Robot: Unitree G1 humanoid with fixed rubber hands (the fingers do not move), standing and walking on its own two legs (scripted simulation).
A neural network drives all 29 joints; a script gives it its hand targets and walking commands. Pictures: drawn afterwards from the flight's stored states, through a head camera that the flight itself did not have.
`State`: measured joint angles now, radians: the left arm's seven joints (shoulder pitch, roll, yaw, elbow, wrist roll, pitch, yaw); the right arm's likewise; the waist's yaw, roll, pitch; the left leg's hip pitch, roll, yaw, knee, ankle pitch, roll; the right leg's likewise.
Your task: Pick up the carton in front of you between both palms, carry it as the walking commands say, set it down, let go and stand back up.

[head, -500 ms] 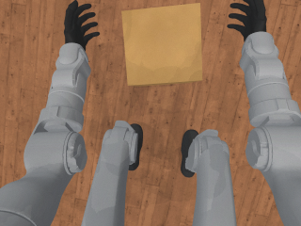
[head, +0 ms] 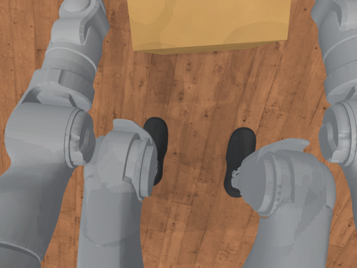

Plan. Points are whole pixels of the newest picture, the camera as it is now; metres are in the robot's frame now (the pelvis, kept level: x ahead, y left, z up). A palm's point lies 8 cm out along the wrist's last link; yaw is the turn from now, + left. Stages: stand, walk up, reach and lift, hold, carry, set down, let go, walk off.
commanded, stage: reach and lift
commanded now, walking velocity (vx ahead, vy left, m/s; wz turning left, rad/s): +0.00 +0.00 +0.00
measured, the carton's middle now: out of the picture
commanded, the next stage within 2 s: none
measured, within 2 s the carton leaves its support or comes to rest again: leaves its support in 0.78 s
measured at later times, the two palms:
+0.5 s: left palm out of the picture +0.53 +0.17 -0.17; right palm out of the picture +0.57 -0.13 -0.17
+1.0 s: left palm out of the picture +0.52 +0.15 -0.07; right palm out of the picture +0.54 -0.15 -0.07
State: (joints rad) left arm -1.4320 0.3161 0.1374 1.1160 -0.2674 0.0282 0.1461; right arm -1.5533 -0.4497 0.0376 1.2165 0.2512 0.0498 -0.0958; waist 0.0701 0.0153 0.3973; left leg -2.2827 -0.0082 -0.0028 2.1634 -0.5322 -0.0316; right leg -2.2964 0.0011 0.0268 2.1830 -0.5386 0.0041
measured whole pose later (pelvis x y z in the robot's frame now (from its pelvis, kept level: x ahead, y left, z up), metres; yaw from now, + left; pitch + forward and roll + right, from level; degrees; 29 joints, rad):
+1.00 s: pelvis +0.01 +0.01 +0.02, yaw -2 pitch +40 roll +1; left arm -1.15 0.10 0.36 0.76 -0.03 0.28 0.16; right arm -1.26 -0.19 -0.22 0.88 0.00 0.29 -0.12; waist 0.04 0.01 0.05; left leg -2.26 -0.04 -0.03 2.12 -0.56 -0.05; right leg -2.28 0.04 0.04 2.12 -0.54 0.03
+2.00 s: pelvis +0.06 +0.00 +0.28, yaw -1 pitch +28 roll +0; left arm -0.60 -0.11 0.41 0.57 0.21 0.38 0.03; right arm -0.63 0.10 -0.38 0.61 -0.22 0.36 -0.05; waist 0.02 -0.01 -0.23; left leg -1.28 -0.04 -0.06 1.24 -0.45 -0.03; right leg -1.28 0.05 0.05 1.25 -0.45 0.01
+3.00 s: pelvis +0.09 +0.01 +0.40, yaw -2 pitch -4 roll +0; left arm -0.35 -0.18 0.33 0.38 0.30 0.61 -0.02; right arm -0.35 0.17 -0.33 0.38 -0.31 0.60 0.02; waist 0.00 0.00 0.03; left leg -0.18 -0.02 -0.06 0.47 -0.21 -0.01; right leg -0.18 0.02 0.07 0.47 -0.21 0.01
